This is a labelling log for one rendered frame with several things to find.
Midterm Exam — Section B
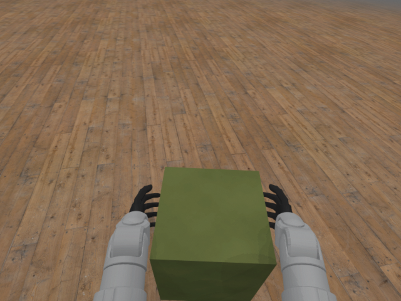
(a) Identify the robot left forearm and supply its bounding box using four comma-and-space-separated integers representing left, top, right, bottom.
93, 211, 150, 301

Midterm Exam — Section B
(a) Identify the carton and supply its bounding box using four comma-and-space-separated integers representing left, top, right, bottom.
150, 167, 277, 301

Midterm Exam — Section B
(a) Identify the robot right hand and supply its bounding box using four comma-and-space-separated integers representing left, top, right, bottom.
263, 184, 292, 229

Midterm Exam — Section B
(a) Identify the robot left hand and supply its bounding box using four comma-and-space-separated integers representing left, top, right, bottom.
129, 184, 160, 227

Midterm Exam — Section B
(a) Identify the robot right forearm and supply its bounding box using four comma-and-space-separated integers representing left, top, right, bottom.
274, 212, 337, 301

